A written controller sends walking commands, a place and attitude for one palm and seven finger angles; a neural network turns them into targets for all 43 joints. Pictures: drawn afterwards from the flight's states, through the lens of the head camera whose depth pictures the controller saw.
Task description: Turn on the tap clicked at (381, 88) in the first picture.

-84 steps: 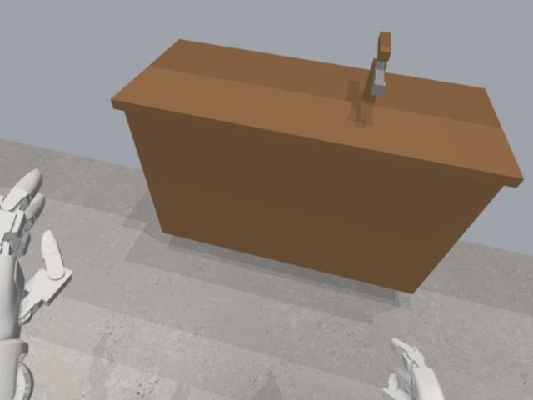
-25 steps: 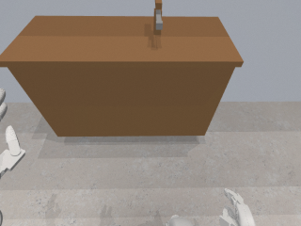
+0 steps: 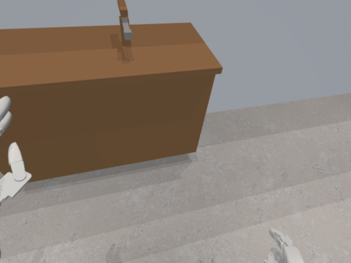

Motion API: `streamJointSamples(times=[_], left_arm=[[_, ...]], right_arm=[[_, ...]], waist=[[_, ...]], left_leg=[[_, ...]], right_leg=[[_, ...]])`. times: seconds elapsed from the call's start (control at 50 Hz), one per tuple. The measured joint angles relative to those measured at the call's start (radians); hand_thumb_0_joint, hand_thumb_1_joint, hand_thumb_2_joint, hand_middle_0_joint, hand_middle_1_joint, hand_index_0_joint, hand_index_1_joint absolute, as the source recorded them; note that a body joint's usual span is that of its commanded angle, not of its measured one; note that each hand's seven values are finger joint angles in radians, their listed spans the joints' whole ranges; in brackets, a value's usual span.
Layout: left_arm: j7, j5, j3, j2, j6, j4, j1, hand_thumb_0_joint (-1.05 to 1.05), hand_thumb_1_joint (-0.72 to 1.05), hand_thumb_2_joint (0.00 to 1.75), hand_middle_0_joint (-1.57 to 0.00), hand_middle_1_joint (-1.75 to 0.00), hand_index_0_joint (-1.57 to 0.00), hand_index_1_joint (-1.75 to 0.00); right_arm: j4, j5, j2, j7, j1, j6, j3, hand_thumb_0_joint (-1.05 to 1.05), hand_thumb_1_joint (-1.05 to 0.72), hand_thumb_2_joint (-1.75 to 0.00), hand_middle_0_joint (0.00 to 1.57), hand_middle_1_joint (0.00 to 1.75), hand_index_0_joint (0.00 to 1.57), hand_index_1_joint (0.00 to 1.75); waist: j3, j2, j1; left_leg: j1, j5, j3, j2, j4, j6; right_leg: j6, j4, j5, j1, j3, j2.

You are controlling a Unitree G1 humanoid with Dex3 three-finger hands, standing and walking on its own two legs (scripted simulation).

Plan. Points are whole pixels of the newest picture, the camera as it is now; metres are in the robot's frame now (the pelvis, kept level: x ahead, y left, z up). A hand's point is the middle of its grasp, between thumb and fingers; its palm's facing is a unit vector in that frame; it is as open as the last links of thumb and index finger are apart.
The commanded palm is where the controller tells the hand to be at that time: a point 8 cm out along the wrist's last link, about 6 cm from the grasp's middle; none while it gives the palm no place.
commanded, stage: take the last steps up to it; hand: left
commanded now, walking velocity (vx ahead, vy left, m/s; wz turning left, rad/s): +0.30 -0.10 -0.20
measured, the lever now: (127, 34) +0.85 +0.24 +0.09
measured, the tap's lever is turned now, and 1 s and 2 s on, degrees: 0 0 0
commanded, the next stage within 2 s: come to a stop and stand still in 1.86 s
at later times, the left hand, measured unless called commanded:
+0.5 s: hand (110, 148) +0.27 +0.14 +0.18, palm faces +0.26 -0.85 -0.45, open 7.4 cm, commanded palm +0.22 +0.20 +0.18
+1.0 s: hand (118, 99) +0.37 +0.15 +0.19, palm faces +0.34 -0.85 -0.40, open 7.4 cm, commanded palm +0.32 +0.19 +0.18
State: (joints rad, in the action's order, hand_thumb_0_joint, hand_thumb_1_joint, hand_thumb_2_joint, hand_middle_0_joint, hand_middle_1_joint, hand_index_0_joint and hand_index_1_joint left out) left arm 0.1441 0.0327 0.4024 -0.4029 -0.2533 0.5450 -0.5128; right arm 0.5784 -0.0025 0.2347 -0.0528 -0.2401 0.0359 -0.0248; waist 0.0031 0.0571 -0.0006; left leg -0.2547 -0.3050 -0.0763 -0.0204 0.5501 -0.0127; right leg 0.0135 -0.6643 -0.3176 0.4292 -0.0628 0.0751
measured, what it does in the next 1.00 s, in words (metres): walks ahead: right foot, then left foot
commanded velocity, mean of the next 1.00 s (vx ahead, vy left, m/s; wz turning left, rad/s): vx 0.30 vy -0.02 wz -0.01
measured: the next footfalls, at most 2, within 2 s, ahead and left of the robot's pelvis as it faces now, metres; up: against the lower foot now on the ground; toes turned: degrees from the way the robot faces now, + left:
right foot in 0.34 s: +0.09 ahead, -0.16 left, +0.00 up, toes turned -14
left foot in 0.74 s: +0.19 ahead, +0.05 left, +0.00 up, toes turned +5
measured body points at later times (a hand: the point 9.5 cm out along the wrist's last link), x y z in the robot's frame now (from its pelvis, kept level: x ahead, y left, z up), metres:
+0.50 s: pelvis +0.03 -0.06 +0.00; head +0.04 -0.07 +0.45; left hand +0.25 +0.19 +0.20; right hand +0.14 -0.32 -0.10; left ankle +0.02 +0.07 -0.65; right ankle +0.05 -0.15 -0.73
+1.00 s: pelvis +0.14 -0.07 +0.01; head +0.16 -0.07 +0.46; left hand +0.35 +0.19 +0.21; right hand +0.30 -0.27 -0.08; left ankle +0.15 +0.05 -0.73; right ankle +0.16 -0.21 -0.67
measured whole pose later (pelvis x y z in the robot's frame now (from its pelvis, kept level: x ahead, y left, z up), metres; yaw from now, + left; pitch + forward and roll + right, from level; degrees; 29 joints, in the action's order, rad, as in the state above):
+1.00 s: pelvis +0.14 -0.07 +0.01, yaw -4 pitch +0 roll -2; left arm 0.15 0.03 0.37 -0.38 -0.21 0.53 -0.47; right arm 0.58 -0.01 0.10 -0.03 -0.21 0.09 0.05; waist 0.02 -0.01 0.00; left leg -0.22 -0.26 -0.14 -0.11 0.50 0.00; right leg -0.02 -0.94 -0.37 0.48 0.08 -0.07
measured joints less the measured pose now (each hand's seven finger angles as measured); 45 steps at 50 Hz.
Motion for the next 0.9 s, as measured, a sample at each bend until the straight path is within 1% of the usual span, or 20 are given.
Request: streamJointSamples(times=[0.02, 0.06, 0.12, 0.16, 0.22, 0.3, 0.34, 0.36, 0.4, 0.42, 0.46, 0.5, 0.54, 0.6, 0.68, 0.74, 0.76, 0.8, 0.86, 0.9], left_arm=[[0.001, -0.005, -0.003, 0.012, 0.004, -0.023, 0.006, 0.01, 0.89, 0.89, -0.22, -0.3, -0.21, -0.3], [0.0, -0.013, -0.012, 0.035, 0.017, -0.066, 0.023, 0.01, 0.89, 0.89, -0.21, -0.3, -0.21, -0.3], [0.002, -0.024, -0.039, 0.069, 0.038, -0.103, 0.047, 0.02, 0.89, 0.9, -0.21, -0.3, -0.21, -0.3], [0.0, -0.03, -0.058, 0.082, 0.054, -0.107, 0.059, 0.02, 0.89, 0.9, -0.21, -0.3, -0.2, -0.3], [-0.007, -0.033, -0.079, 0.077, 0.066, -0.107, 0.077, 0.02, 0.89, 0.9, -0.21, -0.3, -0.2, -0.3], [-0.009, -0.026, -0.07, 0.034, 0.072, -0.088, 0.084, 0.02, 0.89, 0.9, -0.21, -0.3, -0.2, -0.3], [-0.006, -0.022, -0.048, -0.001, 0.068, -0.062, 0.076, 0.02, 0.89, 0.9, -0.21, -0.3, -0.2, -0.3], [-0.005, -0.022, -0.042, -0.01, 0.065, -0.051, 0.08, 0.02, 0.89, 0.9, -0.21, -0.3, -0.2, -0.3], [-0.007, -0.02, -0.045, -0.007, 0.057, -0.04, 0.091, 0.02, 0.89, 0.9, -0.21, -0.3, -0.21, -0.3], [-0.009, -0.017, -0.048, -0.001, 0.051, -0.037, 0.088, 0.02, 0.89, 0.9, -0.21, -0.3, -0.21, -0.3], [-0.014, -0.011, -0.042, 0.014, 0.041, -0.028, 0.05, 0.02, 0.89, 0.89, -0.21, -0.3, -0.21, -0.3], [-0.015, -0.009, -0.029, 0.026, 0.03, -0.026, -0.004, 0.01, 0.89, 0.89, -0.22, -0.3, -0.21, -0.3], [-0.014, -0.008, -0.022, 0.028, 0.027, -0.031, -0.036, 0.01, 0.89, 0.89, -0.22, -0.3, -0.21, -0.3], [-0.004, -0.008, -0.022, 0.027, 0.03, -0.037, -0.029, 0.01, 0.89, 0.89, -0.22, -0.3, -0.21, -0.3], [0.016, -0.01, -0.043, 0.044, 0.039, -0.03, 0.014, 0.02, 0.89, 0.89, -0.21, -0.3, -0.21, -0.3], [0.027, -0.01, -0.061, 0.058, 0.043, -0.018, 0.042, 0.02, 0.89, 0.9, -0.21, -0.3, -0.21, -0.3], [0.03, -0.009, -0.061, 0.055, 0.044, -0.015, 0.055, 0.02, 0.89, 0.9, -0.21, -0.3, -0.21, -0.3], [0.036, -0.007, -0.052, 0.05, 0.04, -0.028, 0.085, 0.02, 0.89, 0.9, -0.21, -0.3, -0.21, -0.3], [0.029, -0.009, -0.045, 0.035, 0.043, -0.07, 0.121, 0.02, 0.89, 0.9, -0.21, -0.3, -0.21, -0.3], [0.02, -0.009, -0.043, 0.023, 0.048, -0.072, 0.126, 0.02, 0.89, 0.9, -0.21, -0.3, -0.21, -0.3]], right_arm=[[0.004, -0.002, -0.006, -0.002, -0.006, 0.004, 0.001, 0.01, -0.91, -0.9, 0.2, 0.3, 0.2, 0.3], [0.016, -0.004, -0.023, -0.002, -0.02, 0.016, 0.005, 0.01, -0.91, -0.9, 0.2, 0.3, 0.2, 0.3], [0.031, 0.0, -0.051, 0.008, -0.034, 0.026, 0.023, 0.01, -0.91, -0.9, 0.2, 0.3, 0.2, 0.3], [0.036, -0.002, -0.07, 0.011, -0.033, 0.03, 0.039, 0.01, -0.91, -0.9, 0.2, 0.3, 0.2, 0.3], [0.036, -0.01, -0.098, 0.013, -0.022, 0.037, 0.061, 0.01, -0.91, -0.9, 0.21, 0.3, 0.2, 0.3], [0.023, -0.019, -0.116, 0.018, -0.007, 0.044, 0.077, 0.01, -0.9, -0.9, 0.21, 0.3, 0.21, 0.3], [0.009, -0.016, -0.113, 0.023, -0.006, 0.042, 0.077, 0.01, -0.9, -0.9, 0.21, 0.3, 0.21, 0.3], [0.008, -0.013, -0.103, 0.025, 0.002, 0.039, 0.072, 0.01, -0.9, -0.9, 0.21, 0.3, 0.21, 0.3], [0.033, -0.009, -0.076, 0.024, 0.028, 0.022, 0.055, 0.01, -0.9, -0.9, 0.21, 0.3, 0.21, 0.3], [0.048, -0.007, -0.062, 0.024, 0.034, 0.013, 0.046, 0.01, -0.9, -0.9, 0.21, 0.3, 0.21, 0.3], [0.063, -0.002, -0.036, 0.025, 0.035, -0.009, 0.03, 0.01, -0.9, -0.9, 0.21, 0.3, 0.21, 0.3], [0.066, -0.002, -0.013, 0.018, 0.026, -0.024, 0.018, 0.01, -0.91, -0.9, 0.21, 0.3, 0.2, 0.3], [0.065, -0.002, 0.002, 0.009, 0.012, -0.031, 0.007, 0.01, -0.91, -0.9, 0.21, 0.3, 0.2, 0.3], [0.061, -0.004, 0.016, -0.005, -0.016, -0.024, -0.006, 0.01, -0.91, -0.9, 0.2, 0.3, 0.2, 0.3], [0.054, -0.007, 0.022, -0.02, -0.036, -0.006, -0.014, 0.01, -0.91, -0.9, 0.2, 0.3, 0.2, 0.3], [0.037, -0.009, 0.019, -0.025, -0.04, 0.005, -0.011, 0.01, -0.91, -0.9, 0.2, 0.3, 0.2, 0.3], [0.034, -0.008, 0.01, -0.028, -0.033, 0.008, -0.009, 0.01, -0.91, -0.9, 0.2, 0.3, 0.2, 0.3], [0.025, -0.006, -0.017, -0.03, -0.006, 0.011, -0.001, 0.01, -0.91, -0.9, 0.2, 0.3, 0.2, 0.3], [0.014, -0.011, -0.062, -0.022, 0.03, 0.027, 0.023, 0.01, -0.91, -0.9, 0.2, 0.3, 0.2, 0.3], [0.01, -0.008, -0.092, -0.007, 0.042, 0.037, 0.041, 0.01, -0.91, -0.9, 0.2, 0.3, 0.2, 0.3]], waist=[[-0.013, -0.01, -0.002], [-0.039, -0.038, 0.004], [-0.059, -0.065, -0.002], [-0.057, -0.07, -0.007], [-0.036, -0.069, -0.002], [-0.004, -0.073, 0.015], [0.004, -0.071, 0.028], [0.014, -0.081, 0.034], [0.039, -0.097, 0.045], [0.043, -0.097, 0.046], [0.036, -0.089, 0.042], [0.025, -0.084, 0.043], [0.018, -0.076, 0.041], [0.014, -0.055, 0.027], [0.011, -0.036, 0.0], [0.0, -0.037, -0.009], [0.001, -0.026, -0.009], [0.01, 0.001, -0.01], [0.013, -0.022, 0.012], [0.015, -0.04, 0.019]], left_leg=[[0.009, -0.006, -0.004, -0.011, -0.004, -0.004], [0.03, -0.009, 0.004, -0.036, -0.021, -0.006], [0.063, 0.002, 0.001, -0.071, -0.057, 0.005], [0.08, 0.006, -0.012, -0.09, -0.072, 0.015], [0.096, 0.005, -0.031, -0.111, -0.079, 0.031], [0.093, -0.021, -0.05, -0.143, -0.041, 0.062], [0.059, -0.068, -0.049, -0.154, 0.042, 0.074], [0.024, -0.098, -0.039, -0.167, 0.118, 0.056], [-0.075, -0.178, 0.026, -0.146, 0.354, 0.03], [-0.122, -0.186, 0.043, -0.124, 0.458, 0.026], [-0.199, -0.163, 0.045, -0.095, 0.593, 0.029], [-0.257, -0.11, 0.034, -0.087, 0.63, 0.038], [-0.285, -0.065, 0.018, -0.088, 0.577, 0.041], [-0.269, -0.027, -0.012, -0.094, 0.399, 0.029], [-0.188, 0.0, -0.043, -0.083, 0.186, 0.01], [-0.088, 0.033, -0.064, -0.069, 0.043, 0.002], [-0.067, 0.075, -0.07, -0.059, 0.022, -0.004], [-0.051, 0.06, -0.091, -0.042, 0.052, -0.014], [-0.035, 0.025, -0.077, -0.051, 0.054, -0.017], [-0.019, 0.033, -0.065, -0.061, 0.024, -0.012]], right_leg=[[-0.008, -0.103, -0.051, 0.024, 0.023, 0.001], [-0.021, -0.278, -0.079, 0.055, 0.071, -0.007], [-0.036, -0.369, -0.055, 0.065, 0.116, -0.043], [-0.042, -0.331, -0.042, 0.054, 0.134, -0.068], [-0.045, -0.2, -0.049, 0.017, 0.159, -0.092], [-0.037, 0.024, -0.041, -0.07, 0.205, -0.084], [-0.019, 0.143, 0.012, -0.133, 0.223, -0.076], [0.004, 0.147, 0.099, -0.13, 0.231, -0.069], [0.042, 0.078, 0.089, -0.11, 0.245, -0.065], [0.051, 0.067, 0.066, -0.113, 0.246, -0.067], [0.057, 0.08, 0.045, -0.126, 0.235, -0.069], [0.053, 0.12, 0.057, -0.148, 0.228, -0.067], [0.054, 0.161, 0.067, -0.175, 0.228, -0.067], [0.052, 0.196, 0.065, -0.211, 0.234, -0.075], [0.041, 0.186, 0.029, -0.245, 0.239, -0.087], [0.025, 0.134, -0.026, -0.261, 0.242, -0.09], [0.017, 0.095, -0.055, -0.258, 0.237, -0.102], [0.011, -0.043, -0.128, -0.218, 0.186, -0.121], [-0.001, -0.319, -0.197, -0.1, 0.134, -0.096], [-0.011, -0.398, -0.17, -0.029, 0.127, -0.101]])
